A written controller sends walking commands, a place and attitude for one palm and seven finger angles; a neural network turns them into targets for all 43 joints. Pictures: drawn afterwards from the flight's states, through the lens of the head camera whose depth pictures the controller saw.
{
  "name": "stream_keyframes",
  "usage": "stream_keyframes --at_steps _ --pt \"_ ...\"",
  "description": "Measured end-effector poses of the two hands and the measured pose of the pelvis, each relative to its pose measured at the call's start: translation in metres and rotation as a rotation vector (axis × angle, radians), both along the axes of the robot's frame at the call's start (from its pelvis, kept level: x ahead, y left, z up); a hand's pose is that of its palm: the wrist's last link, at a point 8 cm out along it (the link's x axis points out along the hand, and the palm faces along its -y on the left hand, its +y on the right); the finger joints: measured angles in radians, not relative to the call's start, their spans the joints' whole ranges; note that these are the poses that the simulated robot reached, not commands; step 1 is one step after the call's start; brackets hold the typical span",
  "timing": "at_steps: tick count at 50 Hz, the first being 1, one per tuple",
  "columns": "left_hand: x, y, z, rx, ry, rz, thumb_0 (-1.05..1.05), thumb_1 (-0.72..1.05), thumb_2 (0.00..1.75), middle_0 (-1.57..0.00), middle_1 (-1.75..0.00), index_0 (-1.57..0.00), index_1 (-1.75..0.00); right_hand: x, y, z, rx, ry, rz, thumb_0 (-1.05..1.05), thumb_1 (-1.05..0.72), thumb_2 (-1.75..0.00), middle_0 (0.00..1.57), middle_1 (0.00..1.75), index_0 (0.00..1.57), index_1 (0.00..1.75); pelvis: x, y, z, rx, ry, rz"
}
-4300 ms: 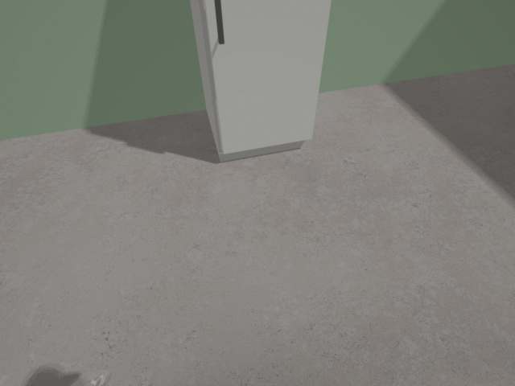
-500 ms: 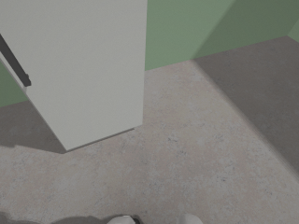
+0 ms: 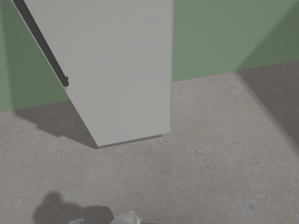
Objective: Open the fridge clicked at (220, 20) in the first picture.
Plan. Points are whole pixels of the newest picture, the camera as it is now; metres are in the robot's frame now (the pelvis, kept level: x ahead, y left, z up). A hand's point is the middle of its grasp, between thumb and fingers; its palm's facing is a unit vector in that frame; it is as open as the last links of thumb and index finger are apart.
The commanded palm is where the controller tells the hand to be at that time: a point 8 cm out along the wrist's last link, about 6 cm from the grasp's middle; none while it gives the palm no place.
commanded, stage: turn to face it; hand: left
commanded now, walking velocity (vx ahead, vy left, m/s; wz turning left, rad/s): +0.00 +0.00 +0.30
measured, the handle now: (44, 42) +0.70 +0.41 +0.15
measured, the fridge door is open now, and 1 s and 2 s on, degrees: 0 0 0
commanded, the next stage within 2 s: take the last steps up to it in 0.10 s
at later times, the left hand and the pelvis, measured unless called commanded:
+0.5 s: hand out of the picture -0.05 +0.24 -0.18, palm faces +0.24 -0.95 -0.21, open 7.4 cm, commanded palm none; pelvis +0.00 +0.04 +0.00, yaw +10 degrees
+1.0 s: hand out of the picture +0.13 +0.21 -0.16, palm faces +0.25 -0.94 -0.23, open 7.2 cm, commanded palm none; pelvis +0.14 +0.03 +0.00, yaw +12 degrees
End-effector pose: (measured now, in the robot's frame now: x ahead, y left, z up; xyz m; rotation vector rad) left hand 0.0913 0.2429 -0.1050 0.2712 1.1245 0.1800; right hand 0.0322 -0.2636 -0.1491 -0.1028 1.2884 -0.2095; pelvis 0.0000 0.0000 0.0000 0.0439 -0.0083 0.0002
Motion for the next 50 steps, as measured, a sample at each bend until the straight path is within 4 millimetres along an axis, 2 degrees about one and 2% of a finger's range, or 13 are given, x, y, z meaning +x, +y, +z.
stream_keyframes --at_steps 4,8,16,18,20,23,25,28,35,40,42,44,50 --pt "-0.032 -0.003 -0.003 -0.010 0.040 0.066 0.01 0.91 0.90 -0.20 -0.30 -0.20 -0.30 0.016 -0.002 0.001 0.001 0.015 0.068 0.01 -0.91 -0.90 0.20 0.29 0.20 0.30 -0.002 -0.005 0.002 0.015 -0.003 0.047" --pt "-0.072 -0.001 -0.010 -0.027 0.102 0.136 0.01 0.91 0.90 -0.20 -0.30 -0.20 -0.30 0.041 0.007 0.002 -0.003 0.012 0.144 0.01 -0.91 -0.90 0.20 0.29 0.20 0.30 -0.005 -0.003 0.001 0.017 0.002 0.081" --pt "-0.159 0.024 -0.040 -0.085 0.250 0.288 0.01 0.91 0.90 -0.20 -0.30 -0.20 -0.30 0.103 0.057 0.014 -0.039 -0.121 0.306 0.01 -0.91 -0.90 0.20 0.29 0.20 0.30 -0.012 0.022 -0.010 -0.032 0.007 0.139" --pt "-0.174 0.032 -0.049 -0.100 0.280 0.318 0.01 0.91 0.90 -0.20 -0.30 -0.20 -0.30 0.111 0.071 0.019 -0.047 -0.155 0.337 0.01 -0.91 -0.90 0.20 0.29 0.20 0.30 -0.012 0.029 -0.013 -0.025 -0.002 0.148" --pt "-0.178 0.038 -0.050 -0.110 0.299 0.325 0.01 0.91 0.90 -0.20 -0.30 -0.20 -0.30 0.110 0.081 0.025 -0.048 -0.170 0.351 0.00 -0.91 -0.90 0.20 0.29 0.20 0.30 -0.010 0.033 -0.011 -0.030 -0.013 0.146" --pt "-0.169 0.044 -0.046 -0.125 0.280 0.322 0.01 0.91 0.90 -0.20 -0.30 -0.19 -0.30 0.100 0.090 0.028 -0.046 -0.159 0.342 0.00 -0.91 -0.90 0.20 0.29 0.20 0.30 -0.004 0.040 -0.004 -0.042 -0.024 0.160" --pt "-0.155 0.047 -0.043 -0.129 0.247 0.314 0.01 0.91 0.90 -0.20 -0.30 -0.19 -0.30 0.089 0.094 0.026 -0.036 -0.128 0.332 0.00 -0.91 -0.90 0.20 0.30 0.20 0.30 0.001 0.043 -0.001 -0.044 -0.028 0.171" --pt "-0.129 0.050 -0.039 -0.130 0.197 0.299 0.01 0.91 0.90 -0.19 -0.30 -0.19 -0.30 0.072 0.089 0.022 -0.038 -0.069 0.299 0.00 -0.93 -0.90 0.20 0.30 0.20 0.30 0.011 0.046 0.000 -0.037 -0.028 0.180" --pt "-0.047 0.043 -0.033 -0.113 0.120 0.233 0.01 0.91 0.90 -0.19 -0.30 -0.19 -0.30 0.027 0.072 0.002 -0.004 0.127 0.215 0.00 -0.92 -0.90 0.20 0.30 0.20 0.30 0.047 0.041 -0.005 -0.012 -0.018 0.175" --pt "0.018 0.030 -0.035 -0.082 0.039 0.189 0.01 0.91 0.90 -0.20 -0.30 -0.19 -0.30 0.016 0.058 -0.019 0.032 0.260 0.170 0.00 -0.92 -0.90 0.20 0.30 0.20 0.30 0.083 0.028 -0.019 -0.019 -0.020 0.181" --pt "0.030 0.025 -0.032 -0.082 0.007 0.207 0.01 0.91 0.90 -0.20 -0.30 -0.20 -0.30 0.025 0.056 -0.019 0.041 0.287 0.183 0.01 -0.92 -0.90 0.20 0.29 0.20 0.30 0.094 0.025 -0.017 -0.025 -0.030 0.202" --pt "0.032 0.019 -0.028 -0.086 0.006 0.235 0.00 0.91 0.90 -0.20 -0.30 -0.20 -0.30 0.045 0.055 -0.015 0.045 0.278 0.196 0.01 -0.92 -0.90 0.20 0.29 0.20 0.30 0.106 0.023 -0.012 -0.023 -0.034 0.207" --pt "0.018 0.015 -0.020 -0.089 0.116 0.292 0.00 0.94 0.90 -0.20 -0.30 -0.20 -0.30 0.133 0.066 -0.003 0.051 0.132 0.226 0.01 -0.91 -0.90 0.20 0.29 0.20 0.30 0.140 0.028 0.003 -0.023 -0.024 0.208"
